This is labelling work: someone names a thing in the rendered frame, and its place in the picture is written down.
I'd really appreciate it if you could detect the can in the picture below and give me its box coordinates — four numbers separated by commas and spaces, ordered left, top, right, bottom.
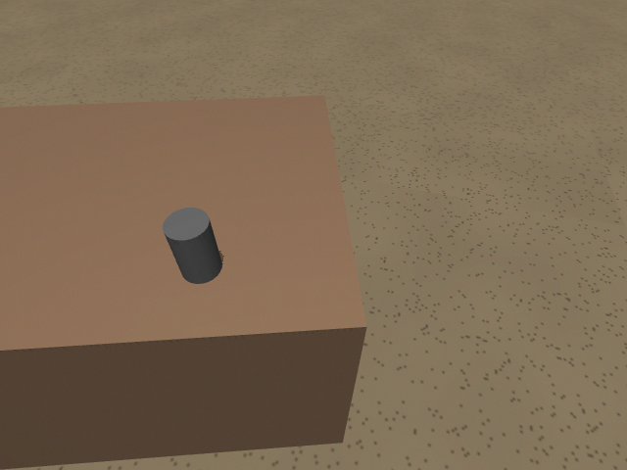
163, 208, 222, 284

